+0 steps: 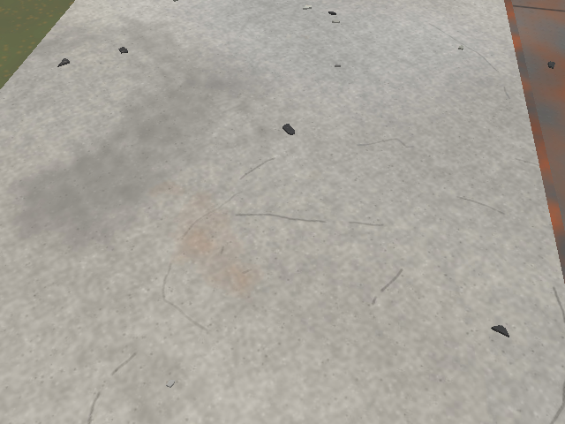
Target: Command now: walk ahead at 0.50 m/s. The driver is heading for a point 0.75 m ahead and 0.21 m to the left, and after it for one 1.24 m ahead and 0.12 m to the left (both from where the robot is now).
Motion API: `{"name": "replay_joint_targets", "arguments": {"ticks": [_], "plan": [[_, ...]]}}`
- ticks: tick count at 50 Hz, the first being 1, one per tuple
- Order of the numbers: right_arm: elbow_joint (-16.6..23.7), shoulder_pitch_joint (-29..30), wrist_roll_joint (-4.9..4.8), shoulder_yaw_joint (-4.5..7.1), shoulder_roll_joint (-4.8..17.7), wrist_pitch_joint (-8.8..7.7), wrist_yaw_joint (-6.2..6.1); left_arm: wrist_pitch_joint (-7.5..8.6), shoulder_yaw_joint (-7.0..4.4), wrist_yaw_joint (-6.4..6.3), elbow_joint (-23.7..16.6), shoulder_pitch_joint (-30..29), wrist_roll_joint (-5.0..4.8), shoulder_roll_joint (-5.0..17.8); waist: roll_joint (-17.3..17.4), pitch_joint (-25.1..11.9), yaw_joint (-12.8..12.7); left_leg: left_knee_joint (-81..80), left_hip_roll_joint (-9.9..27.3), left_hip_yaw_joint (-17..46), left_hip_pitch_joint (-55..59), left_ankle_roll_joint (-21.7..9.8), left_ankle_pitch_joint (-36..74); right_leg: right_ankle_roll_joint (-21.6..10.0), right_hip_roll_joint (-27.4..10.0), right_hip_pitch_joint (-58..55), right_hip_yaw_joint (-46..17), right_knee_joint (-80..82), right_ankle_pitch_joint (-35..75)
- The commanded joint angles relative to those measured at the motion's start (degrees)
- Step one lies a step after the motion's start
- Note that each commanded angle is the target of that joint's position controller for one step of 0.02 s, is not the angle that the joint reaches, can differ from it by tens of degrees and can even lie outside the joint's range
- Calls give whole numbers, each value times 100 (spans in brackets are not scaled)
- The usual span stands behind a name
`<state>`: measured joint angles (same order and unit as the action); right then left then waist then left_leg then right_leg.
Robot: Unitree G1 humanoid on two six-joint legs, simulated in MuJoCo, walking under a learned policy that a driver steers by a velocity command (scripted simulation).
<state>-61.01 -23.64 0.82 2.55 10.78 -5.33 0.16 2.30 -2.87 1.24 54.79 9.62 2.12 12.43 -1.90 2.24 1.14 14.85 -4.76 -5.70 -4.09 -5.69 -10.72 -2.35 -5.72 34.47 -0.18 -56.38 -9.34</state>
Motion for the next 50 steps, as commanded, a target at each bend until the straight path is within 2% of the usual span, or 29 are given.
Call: {"name": "replay_joint_targets", "arguments": {"ticks": [1, 4, 8, 10, 11, 12, 13, 14, 15, 16, 17, 18, 20, 23, 25, 30, 34, 37, 39, 40, 41, 42, 43, 44, 45, 46, 47, 48, 50], "plan": [[228, -173, -8, 54, 574, -83, -13, 5, 16, 34, -379, -381, -39, 132, 510, 342, -53, -825, 1436, 947, -213, -556, 1723, 119, -1, 254, 250, 815, 594], [136, -501, -2, 47, 609, -84, -35, 24, 69, 33, -554, -915, -79, 74, 577, 352, 123, -770, 1453, 815, 132, -513, 2051, 84, 142, 112, 420, 1612, 894], [1, -803, 54, 53, 641, -37, -96, 82, 48, 15, -792, -1387, -79, 188, 592, 454, 232, -437, 1720, 983, 835, -591, 2593, -79, 259, 174, 413, 2131, 595], [27, -630, 84, 86, 748, -12, -129, 155, 12, -3, -805, -1189, -93, 270, 606, 372, 51, -25, 1784, 1044, 985, -538, 3327, -200, 395, -227, 393, 2412, 184], [62, -480, 86, 105, 814, -6, -135, 199, -28, -33, -698, -786, -95, 338, 629, 188, -145, 398, 1732, 1020, 912, -458, 3982, -270, 556, -831, 428, 2590, -18], [88, -354, 60, 117, 858, 6, -116, 258, -93, -79, -456, -26, -83, 435, 532, -197, -472, 1221, 1554, 922, 738, -366, 4297, -362, 726, -1800, 513, 2950, 89], [164, -272, 0, 94, 777, 0, -91, 336, -198, -147, -179, 947, 17, 693, 327, -795, -838, 2394, 1272, 762, -57, -253, 3479, -528, 366, -3286, 169, 3081, 263], [408, -489, -159, -12, 343, -5, -55, 373, -339, -219, -146, 1769, 187, 1293, -503, -1715, -926, 4289, 701, 443, -1561, -57, 938, -884, -1315, -4922, -1789, 3266, -398], [362, -953, -240, 45, 322, 44, -75, 259, -397, -163, -144, 1634, 69, 1447, -1215, -2166, -667, 5628, 47, 553, -2746, -4, -1960, -1381, -2127, -5316, -3713, 4022, -654], [369, -523, -95, 148, 691, 119, -103, 197, -298, -140, -310, 959, -33, 990, -310, -1290, -447, 5930, 526, 885, -3093, -55, -1508, -1192, -1854, -4500, -3041, 4135, -1197], [469, -67, -48, 149, 584, 119, -60, 229, -185, -125, -397, 470, -72, 569, -1, -541, -365, 5746, 728, 894, -3108, -39, -1028, -1027, -1590, -3611, -2225, 4362, -1089], [498, 61, -36, 143, 420, 144, -31, 270, -131, -127, -388, 278, -56, 376, 16, -167, -215, 5475, 895, 878, -2923, -23, -755, -803, -1324, -3017, -1582, 4574, -675], [517, 14, 101, 169, 299, 299, 57, 356, -80, -191, -248, 406, -88, 211, -207, 0, 0, 5240, 1028, 828, -2630, 58, -551, -572, -1010, -2521, -748, 4711, -1], [702, 321, 108, 185, 210, 441, 140, 489, -107, -209, -119, 777, -143, 316, -185, 20, 76, 5146, 1075, 718, -2972, 131, -133, -562, -953, -2600, -140, 4806, 779], [873, 733, 108, 181, 229, 486, 181, 509, -115, -217, -77, 953, -122, 357, -175, 108, 40, 4935, 1129, 652, -3354, 181, 262, -553, -908, -2709, 196, 4853, 1020], [1309, 1815, 89, 87, 185, 464, 283, 501, -93, -242, 11, 1260, -109, 395, -174, 339, -137, 3325, 1017, 265, -3373, 234, 1087, -473, -748, -2919, 931, 4821, 1745], [1607, 2430, 120, 45, 234, 453, 331, 428, -131, -302, 136, 1664, -93, 568, -177, 410, -315, 2477, 867, -136, -3242, 27, 866, -463, -968, -3641, 1242, 4607, 2454], [1643, 2288, 143, 101, 364, 454, 310, 323, -174, -351, 148, 1653, -69, 738, -330, 207, -154, 2213, 480, -411, -2693, -275, 119, -416, -1047, -4088, 1529, 3818, 4436], [1463, 1561, 151, 201, 539, 439, 261, 214, -232, -356, 111, 1586, -57, 929, -427, -232, 153, 2033, 82, -518, -1879, -530, -447, -415, -1073, -4193, 1614, 2518, 5424], [1262, 885, 172, 286, 681, 387, 217, 159, -249, -325, 57, 1530, -78, 992, -308, -622, 446, 1602, -85, -436, -970, -682, -350, -336, -1036, -3855, 1666, 1390, 4945], [1055, 77, 251, 452, 1119, 346, 137, 149, -230, -292, -101, 1420, -104, 928, 163, -1110, 834, 1162, 509, 571, 395, -974, -652, -136, -867, -2704, 1688, -272, 3307], [1156, 230, 224, 597, 1786, 362, 81, 188, -99, -153, -555, 1554, -151, 214, 1539, -1434, 351, 833, 2266, 3640, 2149, -1878, -506, 241, 348, 70, 1389, -2393, -2157], [1202, -11, 73, 587, 1767, 449, 59, 269, -187, -122, -780, 716, -113, 705, 541, -1522, 653, 129, 2412, 4608, 2070, -1918, -593, 229, 536, 772, 64, -2790, -2024], [1157, 356, 36, 527, 1579, 467, 10, 350, -159, -94, -931, 370, -182, 636, 372, -712, 453, 7, 2327, 3688, 1437, -1710, -249, 160, 186, 1092, -85, -2491, -1334], [1177, 636, -3, 450, 1274, 438, 2, 403, -145, -107, -862, 501, -185, 627, 72, -318, 183, -83, 2089, 3157, 703, -1462, 493, 142, -5, 759, -78, -1913, -936], [1225, 889, -27, 399, 1103, 386, -18, 359, -158, -129, -795, 594, -108, 625, -44, -153, -44, -117, 1776, 2668, 211, -1264, 1141, 183, -116, 396, -106, -1540, -839], [1260, 1018, -71, 345, 959, 329, -37, 245, -151, -128, -772, 769, 2, 593, 33, -197, -216, -166, 1554, 2330, -111, -1181, 1566, 267, -165, 20, -129, -1295, -800], [1266, 989, -91, 316, 927, 260, -32, 133, -151, -110, -777, 816, 56, 559, 88, -259, -279, -178, 1430, 2179, -261, -1157, 1857, 339, -169, -169, -131, -1122, -818], [1214, 768, -114, 336, 1080, 161, -16, -8, -132, -66, -878, 677, 79, 479, 150, -239, -310, -219, 1247, 1992, -412, -1134, 2180, 467, -138, -117, -33, -770, -684]]}}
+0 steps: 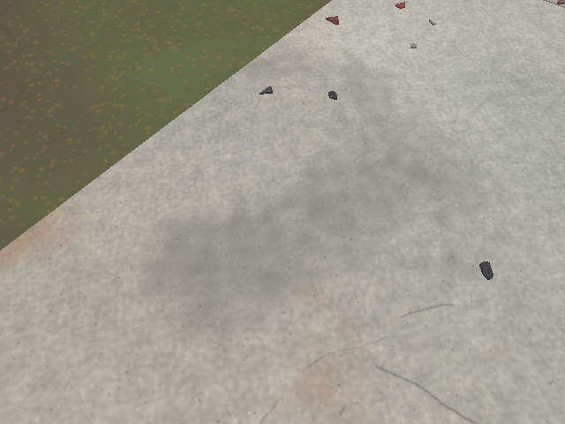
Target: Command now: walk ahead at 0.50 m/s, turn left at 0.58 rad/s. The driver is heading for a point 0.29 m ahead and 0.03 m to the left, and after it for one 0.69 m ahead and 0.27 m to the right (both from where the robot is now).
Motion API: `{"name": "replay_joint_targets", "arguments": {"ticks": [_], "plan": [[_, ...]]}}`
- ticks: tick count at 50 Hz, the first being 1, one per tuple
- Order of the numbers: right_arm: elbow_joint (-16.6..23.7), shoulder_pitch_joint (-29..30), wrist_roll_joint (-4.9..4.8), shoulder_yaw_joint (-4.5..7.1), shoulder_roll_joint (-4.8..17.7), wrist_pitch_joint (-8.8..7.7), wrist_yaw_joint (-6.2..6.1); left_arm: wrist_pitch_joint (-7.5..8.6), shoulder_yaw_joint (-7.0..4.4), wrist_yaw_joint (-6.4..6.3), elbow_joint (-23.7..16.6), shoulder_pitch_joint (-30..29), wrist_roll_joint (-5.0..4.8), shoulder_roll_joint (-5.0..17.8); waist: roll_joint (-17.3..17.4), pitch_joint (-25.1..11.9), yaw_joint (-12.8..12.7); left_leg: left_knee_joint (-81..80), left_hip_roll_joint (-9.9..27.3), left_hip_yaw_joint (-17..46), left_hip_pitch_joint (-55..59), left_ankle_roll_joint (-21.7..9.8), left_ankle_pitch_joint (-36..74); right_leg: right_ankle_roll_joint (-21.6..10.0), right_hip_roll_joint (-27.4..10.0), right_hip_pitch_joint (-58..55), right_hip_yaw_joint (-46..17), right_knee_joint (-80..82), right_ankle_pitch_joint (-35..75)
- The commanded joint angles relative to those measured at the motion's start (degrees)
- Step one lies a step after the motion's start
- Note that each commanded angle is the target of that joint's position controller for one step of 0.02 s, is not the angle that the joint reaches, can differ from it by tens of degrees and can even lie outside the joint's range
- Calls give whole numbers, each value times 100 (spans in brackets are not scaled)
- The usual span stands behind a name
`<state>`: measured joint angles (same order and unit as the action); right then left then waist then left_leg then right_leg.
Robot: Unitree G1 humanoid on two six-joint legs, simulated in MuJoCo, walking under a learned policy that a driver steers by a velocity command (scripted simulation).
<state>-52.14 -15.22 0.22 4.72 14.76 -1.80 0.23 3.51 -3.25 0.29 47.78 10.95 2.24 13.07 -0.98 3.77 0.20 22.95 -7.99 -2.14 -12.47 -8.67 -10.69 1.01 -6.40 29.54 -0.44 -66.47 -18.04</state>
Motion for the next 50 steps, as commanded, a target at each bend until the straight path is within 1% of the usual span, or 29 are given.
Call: {"name": "replay_joint_targets", "arguments": {"ticks": [1, 5, 8, 11, 13, 15, 16, 17, 18, 19, 20, 21, 22, 24, 26, 28, 32, 34, 38, 40, 42, 43, 44, 45, 46, 47, 48, 49, 50], "plan": [[317, -203, -43, 135, 758, -207, -19, -163, -85, 42, -264, 346, 63, 406, 111, -343, -164, -1072, 1508, 1614, 397, -793, 2145, 178, -62, 498, 34, 448, 378], [280, -766, -27, 132, 797, -187, -10, -203, -66, 60, -641, -639, 32, 490, 336, -150, 191, -1125, 1417, 1788, 738, -572, 1997, 260, 11, 1125, 53, 1403, 1161], [193, -981, -18, 56, 665, -189, -57, -158, 18, 88, -691, -836, -5, 370, 410, -172, 276, -769, 1304, 1241, 1081, -208, 3929, 128, 198, 887, 268, 2207, 1624], [78, -1159, 45, -42, 521, -190, -113, -83, 113, 92, -709, -1047, -71, 267, 554, -247, 438, -614, 1256, 919, 1242, 87, 4528, -117, 476, 278, 523, 2944, 1994], [58, -1058, 106, -69, 568, -201, -149, -34, 100, 71, -621, -842, -76, 391, 674, -289, 329, -351, 1386, 912, 1435, 169, 4894, -333, 643, -142, 520, 3278, 1766], [80, -777, 135, -47, 712, -233, -213, 51, 12, 13, -278, 110, -62, 658, 718, -543, -123, 458, 1504, 904, 1644, 276, 5626, -581, 865, -931, 422, 3644, 1476], [99, -569, 93, -24, 804, -237, -213, 134, -9, -17, -49, 772, -58, 682, 529, -723, -511, 1324, 1362, 711, 1580, 334, 5304, -683, 840, -1609, 370, 4335, 2157], [264, -516, 37, -44, 769, -276, -218, 196, -68, -57, 105, 1347, -14, 960, 120, -1216, -681, 2589, 1019, 546, 812, 424, 3515, -879, 112, -2801, -363, 4108, 4343], [282, -1469, -125, -120, 224, -244, -225, 160, -175, -17, 19, 1250, -6, 1466, -1297, -1929, -102, 4717, 57, 142, -787, 731, -1859, -2042, -1626, -4289, -2311, 3505, 7914], [161, -1604, 12, -98, 515, -156, -225, 58, -167, 45, -52, 1118, -280, 1263, -801, -2434, -58, 5294, 81, 535, -1215, 750, -2208, -2444, -1718, -4276, -3098, 3993, 7679], [217, -1068, 135, -74, 641, -96, -207, -6, -152, 59, -204, 615, -336, 1058, -252, -1736, -48, 5522, 346, 667, -1527, 788, -1813, -2334, -1402, -3614, -2616, 4227, 6379], [324, -620, 199, -82, 627, -70, -179, -68, -86, 42, -280, 269, -304, 798, 27, -1143, -27, 5297, 515, 638, -1699, 811, -1574, -2112, -1046, -2943, -2187, 4489, 5415], [422, -360, 200, -85, 587, -15, -146, -108, -53, 9, -264, 215, -276, 689, 81, -814, 24, 5033, 664, 632, -1712, 852, -1434, -1912, -777, -2471, -1892, 4694, 4926], [479, -435, 196, -117, 447, 175, -118, -179, -70, -20, -174, 305, -242, 728, -135, -748, 175, 4506, 727, 560, -1289, 947, -1281, -1637, -414, -1818, -1589, 4921, 4101], [506, -476, 174, -144, 356, 285, -138, -221, -136, -9, -203, 313, -180, 887, -252, -874, 210, 4203, 665, 465, -1120, 1019, -1274, -1552, -244, -1523, -1534, 4990, 3435], [590, -269, 170, -149, 358, 353, -169, -288, -194, -10, -255, 302, -147, 1004, -380, -847, 153, 3769, 683, 435, -1194, 1068, -1251, -1473, -121, -1320, -1637, 5136, 2230], [780, 274, 147, -136, 448, 425, -214, -448, -280, -27, -344, 384, -128, 1088, -640, -684, -82, 3114, 701, 500, -1437, 1115, -1109, -1309, -33, -1257, -2232, 5477, -227], [846, 419, 112, -144, 451, 408, -234, -504, -319, -32, -371, 424, -118, 1124, -648, -644, -162, 2835, 674, 540, -1441, 1106, -1119, -1261, -48, -1322, -2473, 5499, -530], [920, 420, 25, -184, 423, 311, -279, -579, -369, -15, -429, 368, -81, 1131, -686, -645, -211, 2117, 491, 557, -1047, 970, -1294, -1174, -6, -1367, -2786, 5400, -387], [904, 165, -35, -197, 433, 247, -309, -623, -379, 13, -464, 257, -83, 1108, -759, -641, -120, 1427, 346, 553, -552, 823, -1385, -1070, 50, -1258, -2956, 5380, -221], [803, -371, -39, -184, 472, 172, -368, -655, -379, 21, -522, 44, -159, 1077, -741, -589, 193, 19, 290, 509, 351, 635, -880, -749, 294, -878, -2926, 5253, -416], [807, -466, 18, -112, 772, 135, -424, -636, -336, 5, -582, 68, -222, 917, -351, -511, 187, -822, 810, 995, 794, 496, -997, -401, 679, -454, -2599, 4864, -912], [1001, -227, 103, 23, 1397, 147, -455, -608, -263, -8, -690, 303, -316, 554, 988, -678, -31, -1383, 2383, 2746, 1045, -2, -1848, -81, 1448, 174, -1522, 3323, -1340], [1189, 528, 202, 34, 1472, 169, -417, -558, -362, -58, -618, 220, -123, 937, 1106, -158, -110, -1540, 3056, 3258, 47, -425, -1178, -11, 1676, 614, -618, 1957, -1249], [1222, 571, 195, -65, 1036, 163, -381, -547, -431, -39, -573, 179, -23, 1196, 588, -213, -208, -1241, 2837, 2667, -352, -492, -156, 15, 1281, 110, -673, 1074, -992], [1258, 826, 147, -151, 743, 144, -351, -570, -428, 6, -478, 396, -18, 1102, 467, -241, -429, -1017, 2399, 1968, -445, -297, 555, -10, 1289, -53, -625, 589, -679], [1321, 941, 122, -177, 670, 133, -330, -627, -412, 37, -402, 587, -11, 1035, 604, -323, -498, -872, 2095, 1459, -285, -148, 991, 11, 1275, -35, -548, 151, -472], [1379, 935, 125, -185, 660, 135, -334, -681, -397, 81, -354, 671, -24, 1013, 823, -367, -446, -755, 1956, 1145, -87, -127, 1413, 55, 1254, 103, -424, -211, -420], [1394, 793, 131, -187, 657, 139, -323, -716, -379, 120, -379, 616, -49, 1013, 865, -394, -347, -639, 1923, 972, 148, -163, 1869, 120, 1192, 239, -330, -306, -429]]}}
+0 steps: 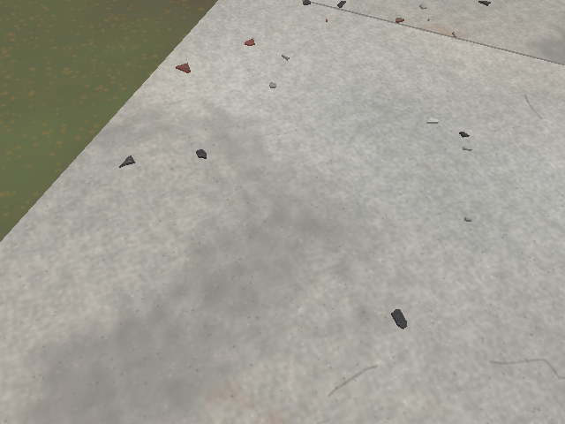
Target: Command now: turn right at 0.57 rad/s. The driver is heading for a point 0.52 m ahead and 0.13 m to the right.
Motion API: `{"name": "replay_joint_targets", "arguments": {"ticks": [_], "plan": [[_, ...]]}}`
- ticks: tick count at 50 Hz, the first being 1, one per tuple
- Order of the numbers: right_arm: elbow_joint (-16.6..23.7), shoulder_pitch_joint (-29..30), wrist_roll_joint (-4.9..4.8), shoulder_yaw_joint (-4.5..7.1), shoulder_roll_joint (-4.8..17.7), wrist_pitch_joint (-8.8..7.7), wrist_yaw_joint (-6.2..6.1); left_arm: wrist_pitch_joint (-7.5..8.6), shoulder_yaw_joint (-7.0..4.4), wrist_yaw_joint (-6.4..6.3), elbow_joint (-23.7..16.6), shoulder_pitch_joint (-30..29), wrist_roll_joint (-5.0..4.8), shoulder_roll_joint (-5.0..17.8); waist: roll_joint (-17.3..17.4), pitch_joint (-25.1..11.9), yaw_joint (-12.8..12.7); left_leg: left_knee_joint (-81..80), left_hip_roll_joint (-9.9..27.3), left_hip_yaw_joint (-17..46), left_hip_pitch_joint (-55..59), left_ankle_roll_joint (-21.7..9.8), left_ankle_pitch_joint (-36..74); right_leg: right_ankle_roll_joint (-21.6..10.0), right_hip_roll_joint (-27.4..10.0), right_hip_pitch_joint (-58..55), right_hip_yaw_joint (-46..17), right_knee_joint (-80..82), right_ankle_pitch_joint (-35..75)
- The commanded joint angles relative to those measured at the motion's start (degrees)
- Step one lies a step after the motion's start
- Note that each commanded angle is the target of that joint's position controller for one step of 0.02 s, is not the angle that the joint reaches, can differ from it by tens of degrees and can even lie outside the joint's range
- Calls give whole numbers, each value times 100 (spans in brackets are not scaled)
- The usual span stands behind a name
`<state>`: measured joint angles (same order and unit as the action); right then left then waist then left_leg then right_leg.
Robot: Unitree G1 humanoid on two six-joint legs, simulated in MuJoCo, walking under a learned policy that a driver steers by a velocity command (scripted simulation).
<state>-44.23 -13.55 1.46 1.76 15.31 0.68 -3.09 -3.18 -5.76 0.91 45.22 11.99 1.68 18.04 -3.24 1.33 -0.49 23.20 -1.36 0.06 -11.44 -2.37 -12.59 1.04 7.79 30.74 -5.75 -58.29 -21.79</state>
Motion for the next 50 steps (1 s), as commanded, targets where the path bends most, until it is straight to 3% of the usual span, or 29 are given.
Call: {"name": "replay_joint_targets", "arguments": {"ticks": [1, 4, 6, 12, 14, 15, 16, 17, 18, 19, 20, 21, 23, 26, 34, 38, 40, 41, 42, 43, 44, 45, 46, 48, 50], "plan": [[573, 409, 14, 122, 629, -101, 23, -70, -101, 83, -192, 334, -17, 487, 1069, -139, -144, -578, 1273, 662, 321, -831, 2332, 178, -292, 280, 264, -1014, -58], [418, -223, -2, 209, 804, -92, 25, -108, -16, 140, -396, -128, -54, 378, 1133, -194, 218, -355, 1489, 646, 1229, -950, 2963, 318, -437, 571, 333, -347, -192], [383, -338, 6, 260, 897, -85, 46, -133, 20, 170, -482, -261, -79, 342, 1227, -250, 299, -272, 1614, 579, 1412, -981, 3077, 324, -511, 415, 424, 93, -335], [404, -119, 33, 357, 1072, -69, 198, -132, 110, 189, -719, -392, -176, 264, 1461, -361, 281, 13, 1750, 111, 829, -878, 3091, 23, -578, -908, 952, 1523, -511], [386, -77, -1, 389, 1133, -48, 224, -95, 113, 175, -762, -313, -182, 266, 1472, -402, 210, 254, 1809, 44, 742, -771, 2949, -114, -545, -1257, 1049, 2162, -310], [385, 12, -50, 398, 1140, -29, 225, -56, 117, 155, -731, -155, -148, 236, 1348, -433, 54, 543, 1753, -115, 547, -605, 2647, -203, -502, -1647, 1094, 2829, 168], [341, -47, -74, 402, 1109, -10, 226, 13, 111, 101, -685, 15, -80, 290, 1019, -484, -91, 1012, 1646, -347, 143, -291, 1989, -289, -506, -2223, 910, 3674, 968], [397, -235, -36, 349, 870, 22, 245, 110, 4, 37, -675, 221, 22, 776, -180, -564, -124, 2293, 1223, -788, -963, 113, 328, -504, -1478, -3077, -577, 4287, 1429], [853, 36, 8, 200, 408, 82, 211, 150, -192, 27, -774, 365, -69, 1668, -1399, -363, -100, 3154, 157, -792, -2446, 445, -2493, -1408, -3029, -3171, -2575, 4074, 4169], [821, 338, 38, 230, 672, 158, 139, 146, -211, 10, -654, 813, -140, 1435, -599, -580, -495, 3947, 319, -9, -2382, 446, -2513, -1910, -2994, -3139, -2242, 3889, 4362], [755, 310, -46, 253, 705, 185, 159, 128, -90, -22, -648, 514, -142, 1089, -397, -268, -243, 4147, 393, 133, -2425, 427, -2053, -1848, -2610, -2860, -1734, 3903, 3992], [663, 248, -95, 275, 758, 156, 187, 93, -7, -56, -714, 39, -130, 833, -283, -9, -21, 3946, 474, 221, -2338, 416, -1512, -1572, -2157, -2548, -1321, 4005, 3477], [556, 55, 24, 326, 896, 142, 236, 87, 52, -109, -799, -274, -165, 671, -467, -128, 115, 3896, 396, 146, -2127, 468, -984, -1342, -1703, -2520, -1002, 3988, 3647], [557, 20, -3, 300, 775, 182, 281, 123, 12, -75, -744, -11, -166, 799, -219, -349, 74, 3797, 286, 149, -2080, 531, -826, -1366, -1653, -2615, -1098, 3944, 3598], [630, 361, -54, 209, 612, 213, 224, 156, 66, -105, -601, 329, -42, 757, -346, -248, -163, 2516, 189, 131, -1608, 412, -970, -1433, -1714, -2461, -1485, 3906, 2928], [601, 286, -126, 167, 573, 179, 177, 140, 115, -108, -541, 172, -8, 734, -376, -233, -102, 1678, 34, 62, -763, 248, -1102, -1335, -1692, -2119, -1642, 3711, 3207], [493, 4, -131, 126, 467, 134, 140, 130, 169, -138, -496, -7, -64, 659, -267, -237, 127, 539, -3, 20, -47, 153, -552, -1127, -1570, -1917, -1673, 3512, 3194], [424, -165, -88, 95, 417, 73, 107, 142, 226, -166, -482, -71, -118, 542, -111, -248, 258, -419, 139, 162, 577, 98, 232, -868, -1422, -1617, -1649, 3403, 2708], [457, -132, 19, 102, 661, -11, 54, 188, 321, -169, -487, 109, -117, 254, 488, -364, 113, -828, 954, 986, 1047, -19, 495, -544, -1113, -1292, -1401, 3071, 1803], [608, 316, 10, 132, 1090, -51, 76, 199, 357, -168, -444, 489, -167, 99, 1288, -320, -241, -895, 1876, 2034, 871, -491, 1668, -332, -310, -1058, -582, 2739, 291], [511, 241, -39, 107, 925, -44, 134, 134, 277, -196, -314, 407, -88, 428, 1344, -377, -33, -737, 2136, 2062, 209, -1030, 1948, -292, -319, -1624, -193, 2317, -612], [496, 341, -47, 14, 676, -74, 179, 101, 262, -179, -272, 325, -86, 452, 1234, -213, -63, -758, 1910, 1858, 64, -1074, 1847, -280, -386, -1714, -163, 2155, -570], [466, 461, -48, -31, 583, -88, 188, 90, 277, -155, -214, 246, -100, 360, 1217, -98, -76, -747, 1634, 1564, -1, -920, 1562, -256, -412, -1726, -132, 2230, -380], [390, 530, -47, -54, 613, -92, 155, 88, 321, -100, -109, 256, -86, 236, 1373, -111, -131, -543, 1216, 1131, 153, -616, 1718, -201, -466, -1871, 27, 2698, 163], [293, 409, -70, -25, 713, -75, 160, 120, 388, -115, 64, 312, -82, 138, 1146, -281, -124, -285, 1033, 926, 322, -453, 1972, -150, -498, -2226, 125, 3473, 959]]}}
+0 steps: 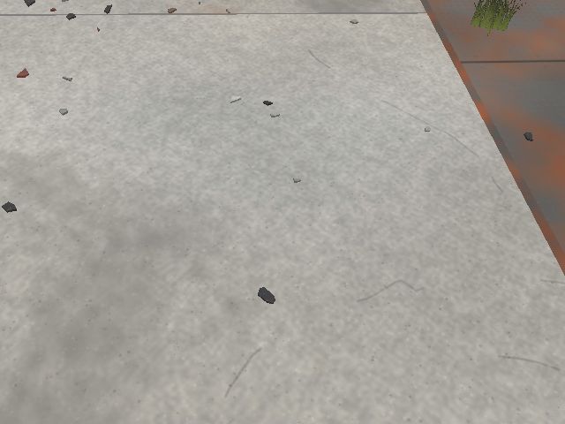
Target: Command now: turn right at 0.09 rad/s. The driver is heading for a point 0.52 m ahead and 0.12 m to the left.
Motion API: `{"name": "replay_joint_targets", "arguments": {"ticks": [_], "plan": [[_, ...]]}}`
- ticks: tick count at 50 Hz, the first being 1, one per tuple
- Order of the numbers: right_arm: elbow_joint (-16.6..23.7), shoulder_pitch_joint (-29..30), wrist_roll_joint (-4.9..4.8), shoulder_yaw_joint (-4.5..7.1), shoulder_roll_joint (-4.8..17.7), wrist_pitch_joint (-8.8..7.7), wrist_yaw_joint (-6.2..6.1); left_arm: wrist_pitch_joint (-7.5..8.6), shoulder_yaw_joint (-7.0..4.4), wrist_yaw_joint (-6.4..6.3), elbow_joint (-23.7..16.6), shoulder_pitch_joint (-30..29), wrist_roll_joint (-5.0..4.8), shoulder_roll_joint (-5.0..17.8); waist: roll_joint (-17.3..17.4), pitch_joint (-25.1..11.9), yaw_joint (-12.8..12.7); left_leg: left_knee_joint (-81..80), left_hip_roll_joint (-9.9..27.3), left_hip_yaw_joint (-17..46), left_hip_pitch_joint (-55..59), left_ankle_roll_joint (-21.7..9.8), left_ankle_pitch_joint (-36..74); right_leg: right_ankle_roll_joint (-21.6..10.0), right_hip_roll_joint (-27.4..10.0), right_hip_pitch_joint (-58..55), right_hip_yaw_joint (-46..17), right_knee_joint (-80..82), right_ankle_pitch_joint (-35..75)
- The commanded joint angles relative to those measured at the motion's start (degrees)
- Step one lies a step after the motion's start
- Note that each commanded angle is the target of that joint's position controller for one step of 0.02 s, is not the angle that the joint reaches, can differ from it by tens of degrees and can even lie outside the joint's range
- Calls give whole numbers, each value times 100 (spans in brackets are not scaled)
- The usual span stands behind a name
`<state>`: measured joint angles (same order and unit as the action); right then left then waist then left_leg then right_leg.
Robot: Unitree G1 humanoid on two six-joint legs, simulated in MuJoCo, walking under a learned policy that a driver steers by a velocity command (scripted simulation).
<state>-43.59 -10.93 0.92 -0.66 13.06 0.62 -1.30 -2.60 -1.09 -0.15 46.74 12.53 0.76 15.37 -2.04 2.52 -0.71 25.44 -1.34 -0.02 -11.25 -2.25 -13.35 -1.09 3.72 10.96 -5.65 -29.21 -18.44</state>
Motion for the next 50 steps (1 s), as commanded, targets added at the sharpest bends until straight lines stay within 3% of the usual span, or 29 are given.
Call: {"name": "replay_joint_targets", "arguments": {"ticks": [1, 3, 4, 5, 8, 23, 38, 39, 42, 44, 45, 47, 48, 50], "plan": [[194, 84, -27, 219, 930, -73, -13, 83, -71, -31, -49, 187, 28, 461, 891, -469, -58, -468, 976, 931, 266, -349, 1789, 77, -220, -453, -31, 765, 1026], [165, -74, -40, 226, 890, -83, 31, 120, -97, -75, 51, 67, 46, 711, 508, -325, 162, -579, 717, 843, 37, -155, 967, 72, -570, -499, -373, 695, 1589], [78, -40, -52, 209, 822, -74, 31, 123, -101, -73, 169, 58, -18, 661, 289, -182, 107, -624, 611, 709, 168, -119, 721, 33, -536, -192, -380, 719, 1392], [23, 30, -41, 215, 838, -63, 19, 139, -71, -75, 240, 70, -25, 568, 278, -124, 52, -555, 604, 682, 277, -110, 714, 25, -537, -88, -396, 823, 1312], [-129, 7, -31, 224, 825, -63, 26, 182, -45, -122, 468, 68, -9, 570, 94, -205, 83, -467, 631, 656, 439, -134, 1019, -9, -581, -120, -426, 947, 1466], [-1102, -227, -36, 166, 742, -58, -2, 218, 44, -182, 1376, 116, -22, 489, 220, -29, 90, -685, 588, 659, 318, -67, 631, -115, -683, -180, -437, 1148, 1242], [-1707, -534, -36, 85, 501, -60, -50, 239, 138, -219, 1828, 320, -29, 223, 195, 56, 104, -651, 575, 653, 261, -62, 621, -130, -678, -78, -365, 1127, 1208], [-1744, -586, -28, 83, 480, -55, -47, 236, 148, -220, 1857, 392, -22, 185, 203, -65, 105, -692, 526, 642, 303, -69, 102, -151, -626, -98, -338, 1157, 739], [-1717, -632, 6, 197, 668, 19, -15, 186, 63, -196, 1764, 432, 32, 314, 304, 276, 122, -576, 363, 781, -147, -336, -2357, -410, -342, 510, -277, 801, -1597], [-1719, -826, 15, 219, 596, 23, 12, 213, 70, -153, 1627, 332, 73, 167, 411, 678, 214, -698, 583, 1256, -257, -579, -3062, -505, -310, 1130, -327, 498, -2031], [-1762, -1026, 17, 243, 598, 0, 9, 263, 88, -132, 1544, 251, 87, 51, 530, 677, 284, -849, 802, 1624, -47, -721, -3131, -483, -265, 1359, -210, 227, -1747], [-1880, -1380, 34, 362, 819, -50, 1, 395, 119, -70, 1391, 140, 123, -127, 1010, 428, 349, -1457, 1470, 2552, 379, -1075, -3208, -364, -101, 1461, 431, -560, -654], [-1867, -1347, 25, 400, 855, -74, 10, 458, 101, -44, 1315, 59, 128, -46, 995, 419, 328, -1626, 1628, 2685, 191, -1149, -3127, -341, -199, 1295, 559, -707, -484], [-1740, -930, 6, 431, 837, -113, 49, 557, 83, 10, 1330, 351, 86, -73, 914, 478, 25, -1524, 1441, 2286, -528, -1021, -2920, -418, -228, 468, 643, -229, -569]]}}
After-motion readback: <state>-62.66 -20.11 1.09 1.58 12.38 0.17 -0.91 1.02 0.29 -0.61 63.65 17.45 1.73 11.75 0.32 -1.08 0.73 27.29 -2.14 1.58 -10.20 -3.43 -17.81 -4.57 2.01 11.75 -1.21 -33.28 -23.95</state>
